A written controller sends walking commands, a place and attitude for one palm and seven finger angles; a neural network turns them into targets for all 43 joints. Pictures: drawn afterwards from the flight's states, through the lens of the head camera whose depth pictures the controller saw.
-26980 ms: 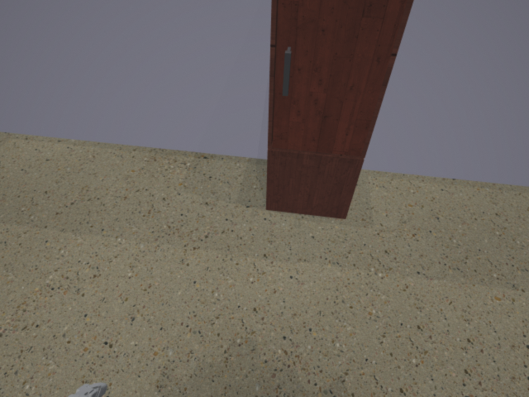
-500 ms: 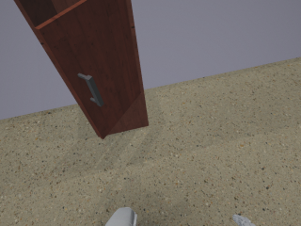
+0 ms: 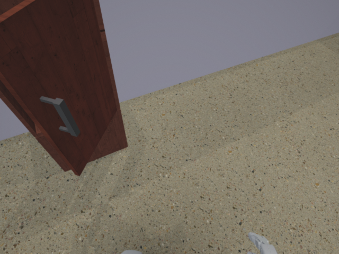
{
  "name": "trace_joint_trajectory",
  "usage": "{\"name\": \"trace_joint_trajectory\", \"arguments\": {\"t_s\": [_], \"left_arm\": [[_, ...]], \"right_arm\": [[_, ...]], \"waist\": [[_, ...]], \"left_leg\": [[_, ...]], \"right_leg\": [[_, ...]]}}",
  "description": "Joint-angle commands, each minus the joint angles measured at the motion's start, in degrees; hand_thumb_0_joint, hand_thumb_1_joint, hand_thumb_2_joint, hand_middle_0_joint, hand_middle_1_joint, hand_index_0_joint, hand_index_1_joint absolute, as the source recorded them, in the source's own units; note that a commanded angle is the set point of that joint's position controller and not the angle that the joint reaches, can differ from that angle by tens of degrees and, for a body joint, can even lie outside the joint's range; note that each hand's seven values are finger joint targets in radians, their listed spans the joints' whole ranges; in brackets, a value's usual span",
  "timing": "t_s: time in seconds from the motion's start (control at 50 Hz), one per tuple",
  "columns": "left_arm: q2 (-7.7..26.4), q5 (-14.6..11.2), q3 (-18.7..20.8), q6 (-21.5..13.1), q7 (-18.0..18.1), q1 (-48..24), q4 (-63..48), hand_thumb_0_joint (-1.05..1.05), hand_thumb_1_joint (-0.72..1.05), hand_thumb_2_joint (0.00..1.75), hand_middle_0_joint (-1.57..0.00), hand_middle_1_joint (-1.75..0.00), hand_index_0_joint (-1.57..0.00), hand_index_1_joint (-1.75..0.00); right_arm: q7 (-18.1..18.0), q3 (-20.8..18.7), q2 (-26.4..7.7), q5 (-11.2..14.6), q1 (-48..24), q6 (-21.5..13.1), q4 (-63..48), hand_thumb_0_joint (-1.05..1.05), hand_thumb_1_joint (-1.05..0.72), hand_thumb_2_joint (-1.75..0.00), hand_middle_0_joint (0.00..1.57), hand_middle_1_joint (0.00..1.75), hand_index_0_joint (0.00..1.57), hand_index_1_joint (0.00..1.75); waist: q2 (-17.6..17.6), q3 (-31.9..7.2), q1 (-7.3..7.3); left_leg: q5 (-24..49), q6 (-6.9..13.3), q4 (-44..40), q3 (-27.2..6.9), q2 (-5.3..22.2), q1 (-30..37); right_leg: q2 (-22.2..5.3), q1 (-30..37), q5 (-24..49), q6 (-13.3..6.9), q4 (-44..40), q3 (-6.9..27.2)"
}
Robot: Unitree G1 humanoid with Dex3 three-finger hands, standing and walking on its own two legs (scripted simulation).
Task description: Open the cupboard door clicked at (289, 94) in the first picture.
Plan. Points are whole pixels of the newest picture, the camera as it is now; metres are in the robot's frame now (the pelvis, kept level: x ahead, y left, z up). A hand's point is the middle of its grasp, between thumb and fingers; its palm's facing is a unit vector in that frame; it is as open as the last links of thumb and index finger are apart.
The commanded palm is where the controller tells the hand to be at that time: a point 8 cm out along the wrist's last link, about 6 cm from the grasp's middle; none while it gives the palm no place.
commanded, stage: walk to a spot facing it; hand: left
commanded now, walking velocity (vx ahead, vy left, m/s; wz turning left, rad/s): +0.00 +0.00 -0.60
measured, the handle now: (61, 117) +0.42 +0.35 +0.00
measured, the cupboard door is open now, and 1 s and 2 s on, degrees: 47 47 47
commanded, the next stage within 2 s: turn to face it in 1.96 s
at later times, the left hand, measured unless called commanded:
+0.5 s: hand (139, 228) +0.19 +0.10 -0.14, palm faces -0.33 -0.91 -0.27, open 7.4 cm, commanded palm none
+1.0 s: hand (145, 192) +0.29 +0.10 -0.17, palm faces -0.51 -0.84 -0.18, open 7.4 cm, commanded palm none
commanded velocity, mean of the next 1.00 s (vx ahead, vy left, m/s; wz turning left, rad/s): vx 0.20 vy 0.00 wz -0.60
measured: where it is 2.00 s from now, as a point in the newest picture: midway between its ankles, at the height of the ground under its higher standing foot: (244, 214)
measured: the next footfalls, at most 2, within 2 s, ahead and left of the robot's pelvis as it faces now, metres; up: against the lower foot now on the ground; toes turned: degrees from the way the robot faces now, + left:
right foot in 0.32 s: +0.03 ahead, -0.14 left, +0.00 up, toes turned -19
left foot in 0.84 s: +0.22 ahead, +0.02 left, +0.00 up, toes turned -28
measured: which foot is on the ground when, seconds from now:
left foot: down 0.00-0.34, up 0.36-0.82, down 0.84-1.00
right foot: up 0.00-0.30, down 0.32-0.82, up 0.84-1.00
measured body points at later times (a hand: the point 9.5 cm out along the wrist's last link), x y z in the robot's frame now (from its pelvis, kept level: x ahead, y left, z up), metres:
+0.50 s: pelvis +0.01 -0.05 +0.01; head +0.05 -0.09 +0.45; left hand +0.21 +0.15 -0.12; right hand -0.05 -0.31 -0.15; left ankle +0.04 +0.12 -0.65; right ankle -0.01 -0.13 -0.73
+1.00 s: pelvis +0.17 -0.06 +0.01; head +0.21 -0.06 +0.46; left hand +0.32 +0.15 -0.15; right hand +0.08 -0.29 -0.12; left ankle +0.19 +0.04 -0.73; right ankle +0.06 -0.15 -0.63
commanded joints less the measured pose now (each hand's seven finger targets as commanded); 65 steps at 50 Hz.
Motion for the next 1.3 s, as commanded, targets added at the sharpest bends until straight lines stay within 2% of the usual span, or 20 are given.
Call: {"name": "trace_joint_trajectory", "arguments": {"t_s": [0.0,0.08,0.2,0.26,0.28,0.32,0.36,0.44,0.54,0.68,0.76,0.78,0.8,0.82,0.86,0.96,1.18,1.22,1.26,1.28], "left_arm": [[4.0,0.9,1.0,-1.2,-1.7,0.0,-4.6,0.00,0.90,0.90,-0.20,-0.30,-0.20,-0.30],[1.9,0.3,-0.3,-0.7,-2.6,-3.2,-5.7,0.00,0.90,0.90,-0.20,-0.30,-0.20,-0.30],[1.6,0.4,-1.2,-1.0,-2.9,-8.9,-7.3,0.00,0.90,0.90,-0.20,-0.30,-0.20,-0.30],[2.6,0.3,-1.0,-1.5,-2.8,-6.3,-6.3,0.00,0.90,0.90,-0.20,-0.30,-0.20,-0.30],[4.4,0.4,-0.5,-1.9,-2.5,-2.7,-5.2,0.00,0.90,0.90,-0.20,-0.30,-0.20,-0.30],[15.3,0.5,1.6,-2.4,-0.7,4.7,-2.9,0.00,0.90,0.90,-0.20,-0.30,-0.20,-0.30],[11.1,0.1,1.2,-2.3,0.6,1.7,-3.6,0.00,0.90,0.90,-0.20,-0.30,-0.20,-0.30],[7.4,-0.1,0.1,-2.6,0.3,-4.8,-5.8,0.00,0.90,0.90,-0.20,-0.30,-0.20,-0.30],[7.6,0.2,0.4,-4.0,-0.6,-2.2,-4.5,0.00,0.90,0.90,-0.20,-0.30,-0.20,-0.30],[7.5,0.5,1.0,-5.0,-1.1,1.2,-3.0,0.00,0.90,0.90,-0.20,-0.30,-0.20,-0.30],[6.8,0.2,1.1,-4.7,-1.2,-2.8,-3.6,0.00,0.90,0.90,-0.20,-0.30,-0.20,-0.30],[4.3,0.0,0.6,-4.8,-1.4,-3.7,-4.0,0.00,0.90,0.90,-0.20,-0.30,-0.20,-0.30],[0.6,-0.6,-0.2,-4.9,-2.0,-2.3,-4.5,0.00,0.90,0.90,-0.20,-0.30,-0.20,-0.30],[0.6,-0.3,-0.4,-5.2,-2.2,-3.5,-6.0,0.00,0.90,0.90,-0.20,-0.30,-0.20,-0.30],[2.5,1.0,0.5,-5.4,-3.1,-4.6,-4.9,0.00,0.90,0.90,-0.20,-0.30,-0.20,-0.30],[-1.6,1.0,-0.6,-3.5,-3.9,-2.4,-2.2,0.00,0.90,0.90,-0.20,-0.30,-0.20,-0.30],[-3.2,0.3,-2.2,-3.3,-4.1,-14.8,-5.4,0.00,0.90,0.90,-0.20,-0.30,-0.20,-0.30],[-1.4,0.4,-1.5,-3.7,-3.5,-8.8,-3.8,0.00,0.90,0.90,-0.20,-0.30,-0.20,-0.30],[1.7,0.6,-0.3,-4.5,-2.9,5.5,0.3,0.00,0.90,0.90,-0.20,-0.30,-0.20,-0.30],[7.4,0.9,1.1,-4.9,-2.3,12.4,2.2,0.00,0.90,0.90,-0.20,-0.30,-0.20,-0.30]], "right_arm": [[-0.8,-1.9,-11.0,-0.9,4.3,-1.2,-4.0,0.00,-0.90,-0.90,0.20,0.30,0.20,0.30],[-0.5,-2.3,-11.5,-0.8,7.8,-1.4,-2.4,0.00,-0.90,-0.90,0.20,0.30,0.20,0.30],[0.4,-3.4,-13.4,-1.0,11.5,-1.0,-0.4,0.00,-0.90,-0.90,0.20,0.30,0.20,0.30],[0.6,-3.6,-14.1,-0.7,10.3,-0.8,-0.4,0.00,-0.90,-0.90,0.20,0.30,0.20,0.30],[0.8,-3.7,-13.8,-0.3,9.9,-0.7,-0.7,0.00,-0.90,-0.90,0.20,0.30,0.20,0.30],[1.1,-2.2,-7.9,0.5,5.9,-0.3,-4.3,0.00,-0.90,-0.90,0.20,0.30,0.20,0.30],[0.4,-2.5,-8.9,0.4,6.5,0.4,-2.5,0.00,-0.90,-0.90,0.20,0.30,0.20,0.30],[1.8,-2.9,-8.2,-0.3,6.6,1.0,-0.5,0.00,-0.90,-0.90,0.20,0.30,0.20,0.30],[2.6,-3.5,-8.0,-0.6,4.4,0.1,-1.0,0.00,-0.90,-0.90,0.20,0.30,0.20,0.30],[2.9,-3.6,-7.1,-0.1,-0.8,-2.1,-3.8,0.00,-0.90,-0.90,0.20,0.30,0.20,0.30],[2.1,-3.4,-7.4,0.1,8.1,-3.8,-1.3,0.00,-0.90,-0.90,0.20,0.30,0.20,0.30],[1.2,-3.8,-9.8,0.1,14.2,-4.3,0.9,0.00,-0.90,-0.90,0.20,0.30,0.20,0.30],[0.7,-5.3,-15.6,-0.8,21.1,-4.6,2.4,0.00,-0.90,-0.90,0.20,0.30,0.20,0.30],[0.5,-5.3,-18.4,-1.3,25.7,-4.4,2.3,0.00,-0.90,-0.90,0.20,0.30,0.20,0.30],[0.8,-3.7,-13.7,-1.4,18.6,-4.2,0.2,0.00,-0.90,-0.90,0.20,0.30,0.20,0.30],[0.1,-1.1,-7.0,-0.4,18.2,-5.8,2.7,0.00,-0.90,-0.90,0.20,0.30,0.20,0.30],[0.1,-1.0,-8.0,-0.9,25.3,-5.2,8.5,0.00,-0.90,-0.90,0.20,0.30,0.20,0.30],[0.2,-1.5,-9.7,-0.7,23.7,-5.1,8.6,0.00,-0.90,-0.90,0.20,0.30,0.20,0.30],[0.5,-1.8,-11.3,-0.1,18.2,-5.1,7.1,0.00,-0.90,-0.90,0.20,0.30,0.20,0.30],[1.4,-1.5,-8.9,1.0,18.6,-5.2,6.4,0.00,-0.90,-0.90,0.20,0.30,0.20,0.30]], "waist": [[14.1,-4.0,-1.74],[13.1,-7.3,-2.65],[16.2,-6.3,-5.19],[14.2,-7.1,-2.94],[9.9,-8.9,-0.81],[-15.9,-11.8,3.25],[-13.8,-10.6,1.31],[-4.2,-6.5,-2.20],[-3.7,-2.1,-1.66],[-5.3,-0.4,-0.49],[-3.0,-3.0,-5.41],[2.9,-5.3,-8.03],[19.5,-9.9,-10.77],[22.3,-10.1,-11.57],[8.6,-2.9,-7.60],[11.3,-2.0,-3.70],[10.7,0.8,-4.76],[11.6,-3.4,-1.55],[10.1,-9.4,6.07],[-0.2,-15.5,9.04]], "left_leg": [[23.6,8.0,-14.8,-10.9,18.8,6.7],[33.6,6.8,-11.8,-0.1,15.6,12.9],[31.8,6.2,-9.3,4.4,17.5,11.9],[27.1,3.5,-3.8,5.8,17.6,8.1],[22.9,1.0,2.6,7.8,15.5,4.1],[-22.3,-4.3,28.6,10.0,3.4,-16.5],[-16.6,-3.6,35.0,0.8,6.0,-19.5],[-5.1,-5.1,32.4,2.4,5.7,-15.9],[-2.3,-5.1,25.8,2.5,4.7,-16.9],[-4.5,-3.8,13.3,1.6,2.5,-14.3],[0.9,-3.2,-3.5,3.3,0.0,7.6],[-1.2,-2.3,-8.8,1.1,2.7,19.7],[-14.7,1.6,-15.0,-17.6,17.5,30.4],[-20.9,6.6,-22.3,-32.1,29.2,28.4],[-16.1,6.9,-23.9,-24.5,25.4,16.7],[28.5,-1.4,-17.9,2.9,15.7,16.0],[51.9,3.1,-14.7,14.5,17.9,20.7],[63.7,2.9,-6.6,14.9,19.2,21.2],[58.8,1.0,11.0,17.2,16.8,12.8],[32.0,-1.0,28.7,18.1,11.3,-1.2]], "right_leg": [[-6.9,-11.2,1.3,2.8,18.2,-5.8],[-7.9,-10.8,5.0,3.2,11.4,-10.3],[-7.4,-3.3,6.1,1.7,-6.0,-14.8],[-6.9,6.3,12.9,-0.1,-17.6,-15.2],[-7.9,14.4,21.0,-0.9,-24.8,-13.8],[-30.4,26.0,58.2,-11.5,-28.5,14.8],[-25.5,23.9,47.7,-12.7,-28.5,10.5],[-19.0,15.5,26.6,-10.1,-32.6,5.5],[-18.3,12.5,7.2,-11.4,-38.2,9.5],[-18.5,11.8,5.4,-13.2,-38.0,15.2],[-13.9,0.5,6.8,-10.0,-30.5,11.7],[-9.8,-6.6,8.4,-7.6,-23.1,8.0],[-2.2,-17.5,1.8,-4.4,-5.6,-0.5],[-2.0,-22.9,-4.4,-2.5,10.1,-6.4],[-8.0,-22.4,4.8,-2.1,19.2,-5.3],[-10.1,-21.7,17.1,-0.5,22.6,-9.6],[-6.9,-12.2,17.8,-4.0,-8.1,-19.6],[-4.8,-3.4,14.9,-6.3,-9.6,-20.0],[-3.9,17.5,17.4,-8.4,-15.3,-19.7],[-14.9,33.8,16.1,-12.5,-20.3,-5.5]]}}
